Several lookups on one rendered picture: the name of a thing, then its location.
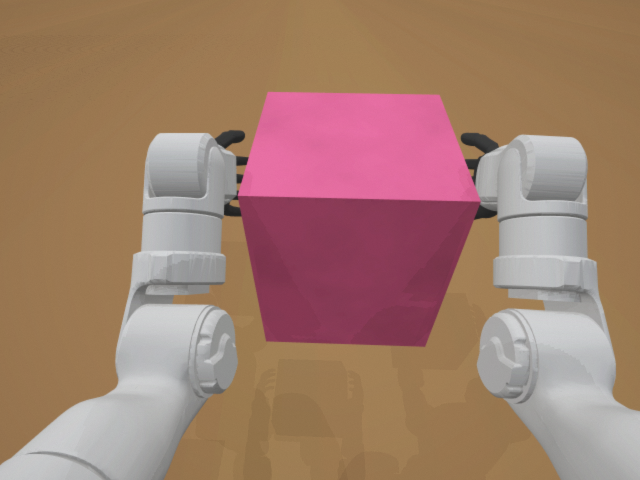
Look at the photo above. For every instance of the carton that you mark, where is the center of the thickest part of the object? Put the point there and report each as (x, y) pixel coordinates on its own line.
(356, 208)

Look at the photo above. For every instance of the right robot hand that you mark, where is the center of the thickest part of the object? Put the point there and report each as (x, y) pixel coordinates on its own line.
(486, 145)

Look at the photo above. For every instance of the robot left forearm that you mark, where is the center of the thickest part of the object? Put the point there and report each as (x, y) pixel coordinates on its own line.
(188, 180)

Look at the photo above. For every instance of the robot right upper arm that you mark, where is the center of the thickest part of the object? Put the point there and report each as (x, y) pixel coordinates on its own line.
(556, 371)

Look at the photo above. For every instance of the robot right forearm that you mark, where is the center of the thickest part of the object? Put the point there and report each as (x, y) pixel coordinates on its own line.
(538, 186)

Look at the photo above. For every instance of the left robot hand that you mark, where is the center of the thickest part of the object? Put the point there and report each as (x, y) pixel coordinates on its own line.
(226, 139)

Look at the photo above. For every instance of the robot left upper arm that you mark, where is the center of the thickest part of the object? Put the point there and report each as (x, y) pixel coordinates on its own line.
(171, 359)

